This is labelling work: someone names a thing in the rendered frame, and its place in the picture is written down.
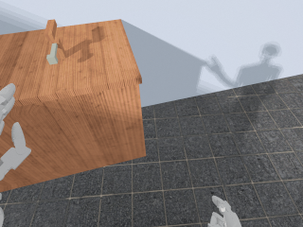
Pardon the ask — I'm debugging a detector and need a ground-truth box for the counter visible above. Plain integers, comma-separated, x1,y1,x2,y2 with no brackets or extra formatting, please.
0,19,147,193

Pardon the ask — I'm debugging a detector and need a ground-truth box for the tap lever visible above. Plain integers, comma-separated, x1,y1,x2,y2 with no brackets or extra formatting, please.
46,43,58,65

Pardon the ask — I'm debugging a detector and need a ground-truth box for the robot left hand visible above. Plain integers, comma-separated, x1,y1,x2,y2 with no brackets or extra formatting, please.
0,83,31,181

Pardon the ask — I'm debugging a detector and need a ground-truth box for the robot right hand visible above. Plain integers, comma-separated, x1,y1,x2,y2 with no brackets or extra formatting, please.
207,196,241,227

